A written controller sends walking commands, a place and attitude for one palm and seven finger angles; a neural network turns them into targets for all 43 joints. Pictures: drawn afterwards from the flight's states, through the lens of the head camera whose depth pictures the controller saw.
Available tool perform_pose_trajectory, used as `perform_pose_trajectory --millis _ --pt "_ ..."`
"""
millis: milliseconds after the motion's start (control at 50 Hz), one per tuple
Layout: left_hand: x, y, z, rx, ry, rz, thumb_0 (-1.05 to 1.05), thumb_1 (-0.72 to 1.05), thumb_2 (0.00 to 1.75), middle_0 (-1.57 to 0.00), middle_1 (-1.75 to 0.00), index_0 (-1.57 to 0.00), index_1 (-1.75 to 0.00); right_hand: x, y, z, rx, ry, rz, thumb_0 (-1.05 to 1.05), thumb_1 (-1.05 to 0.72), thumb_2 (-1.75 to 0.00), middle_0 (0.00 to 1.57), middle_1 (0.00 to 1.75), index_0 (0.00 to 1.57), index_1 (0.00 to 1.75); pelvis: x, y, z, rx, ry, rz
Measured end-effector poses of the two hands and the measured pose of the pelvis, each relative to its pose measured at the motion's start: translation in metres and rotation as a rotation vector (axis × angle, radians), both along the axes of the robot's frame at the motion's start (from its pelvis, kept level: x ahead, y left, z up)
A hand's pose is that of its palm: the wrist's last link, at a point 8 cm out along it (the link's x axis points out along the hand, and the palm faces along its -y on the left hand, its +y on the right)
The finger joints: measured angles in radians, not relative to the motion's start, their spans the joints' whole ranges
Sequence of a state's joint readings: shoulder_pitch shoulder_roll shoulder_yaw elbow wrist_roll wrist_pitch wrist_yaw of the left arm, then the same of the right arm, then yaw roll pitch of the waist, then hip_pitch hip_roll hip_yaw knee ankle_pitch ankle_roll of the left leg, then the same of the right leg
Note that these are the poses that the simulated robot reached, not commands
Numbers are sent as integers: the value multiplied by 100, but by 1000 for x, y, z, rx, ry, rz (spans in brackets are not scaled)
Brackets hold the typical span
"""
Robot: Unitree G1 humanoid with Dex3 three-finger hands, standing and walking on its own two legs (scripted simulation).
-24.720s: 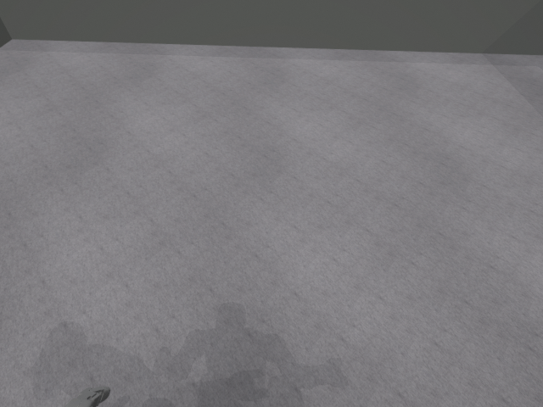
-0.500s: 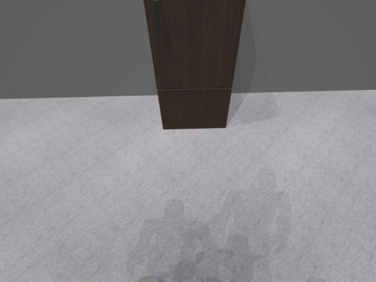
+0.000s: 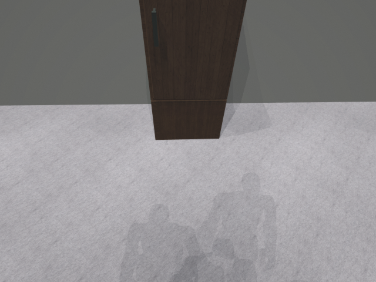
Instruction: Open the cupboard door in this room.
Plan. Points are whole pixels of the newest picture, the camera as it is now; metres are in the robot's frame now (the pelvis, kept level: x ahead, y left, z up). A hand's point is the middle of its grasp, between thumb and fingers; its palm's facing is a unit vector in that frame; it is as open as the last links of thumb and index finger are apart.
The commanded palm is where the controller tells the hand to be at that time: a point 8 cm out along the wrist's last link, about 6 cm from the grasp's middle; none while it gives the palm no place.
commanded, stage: stand and wait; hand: left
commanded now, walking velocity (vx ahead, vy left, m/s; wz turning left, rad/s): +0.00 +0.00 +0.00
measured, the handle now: (155, 27) +1.10 +0.23 +0.04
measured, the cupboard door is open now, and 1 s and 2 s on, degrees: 0 0 0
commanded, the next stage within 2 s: look at it before walking up in 0.18 s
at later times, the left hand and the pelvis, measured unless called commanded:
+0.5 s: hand out of the picture -0.01 +0.16 -0.18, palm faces +0.03 -0.98 -0.17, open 7.4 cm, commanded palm none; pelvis +0.01 +0.00 +0.00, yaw +0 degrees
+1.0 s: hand out of the picture -0.03 +0.15 -0.18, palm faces +0.03 -0.98 -0.17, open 7.4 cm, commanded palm none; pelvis +0.00 +0.00 +0.00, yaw +0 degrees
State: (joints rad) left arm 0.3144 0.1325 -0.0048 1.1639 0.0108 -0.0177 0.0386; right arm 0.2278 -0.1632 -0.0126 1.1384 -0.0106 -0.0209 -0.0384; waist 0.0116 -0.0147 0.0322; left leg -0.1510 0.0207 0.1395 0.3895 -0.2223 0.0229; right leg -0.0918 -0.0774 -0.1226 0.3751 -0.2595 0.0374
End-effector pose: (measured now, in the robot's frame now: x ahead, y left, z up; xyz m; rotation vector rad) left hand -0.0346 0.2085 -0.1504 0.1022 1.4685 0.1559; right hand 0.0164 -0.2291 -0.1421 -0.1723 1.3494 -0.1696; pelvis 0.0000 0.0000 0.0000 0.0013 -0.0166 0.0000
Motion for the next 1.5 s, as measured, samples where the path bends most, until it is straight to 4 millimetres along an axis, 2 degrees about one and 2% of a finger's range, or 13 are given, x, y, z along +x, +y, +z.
perform_pose_trajectory --millis 140,280,440,740,880,1040,1160,1240,1280,1320,1360,1500 --pt "26 10 1 26 -42 -24 1 91 90 -20 -29 -20 -30 -33 14 -4 34 94 -36 0 -92 -90 20 30 20 30 7 1 -1 2 -6 -2" --pt "40 11 2 35 -67 -36 1 91 90 -20 -29 -20 -30 -46 29 -8 73 125 -57 1 -91 -90 20 30 20 30 8 1 -1 3 -9 -3" --pt "31 4 1 22 -48 -25 1 91 90 -20 -29 -20 -30 -40 32 -9 82 108 -57 1 -91 -90 20 30 20 30 8 1 -1 3 -7 -2" --pt "0 -11 -2 -15 13 2 1 91 90 -20 -29 -20 -30 -27 14 -4 34 74 -38 1 -91 -90 20 30 20 30 6 -2 -1 1 -10 0" --pt "-2 -9 0 -4 14 -1 1 91 90 -20 -29 -20 -30 -28 12 -5 35 72 -36 1 -91 -90 20 30 20 30 3 -3 0 1 -10 -1" --pt "4 -3 0 10 4 -14 1 91 90 -20 -29 -20 -30 -32 12 -8 47 73 -52 1 -91 -90 20 30 20 30 5 -5 -2 3 -12 -15" --pt "21 -5 1 19 32 -63 1 91 90 -20 -29 -20 -30 -41 5 -19 72 77 -129 1 -91 -90 20 30 20 30 17 -14 -9 22 0 -69" --pt "54 -15 7 48 -1 -92 1 91 90 -20 -29 -20 -30 -51 -6 -28 102 122 -163 1 -91 -90 20 30 20 30 32 -28 -11 32 5 -86" --pt "71 -21 5 68 -49 -87 1 91 90 -20 -29 -20 -30 -53 -14 -36 116 164 -159 1 -91 -90 20 30 20 30 41 -39 -18 34 6 -80" --pt "81 -29 4 81 -87 -56 1 91 90 -20 -29 -20 -30 -44 -24 -37 124 205 -137 1 -91 -90 20 30 20 30 52 -48 -20 23 8 -70" --pt "85 -38 7 80 -87 -31 1 91 90 -20 -29 -20 -30 -22 -35 -31 119 201 -124 1 -91 -90 20 30 20 30 65 -56 -15 27 12 -78" --pt "80 -75 20 10 87 -30 0 91 90 -20 -29 -20 -30 104 -71 -12 63 -3 -104 1 -91 -90 20 30 19 30 116 -68 -1 40 27 -102"
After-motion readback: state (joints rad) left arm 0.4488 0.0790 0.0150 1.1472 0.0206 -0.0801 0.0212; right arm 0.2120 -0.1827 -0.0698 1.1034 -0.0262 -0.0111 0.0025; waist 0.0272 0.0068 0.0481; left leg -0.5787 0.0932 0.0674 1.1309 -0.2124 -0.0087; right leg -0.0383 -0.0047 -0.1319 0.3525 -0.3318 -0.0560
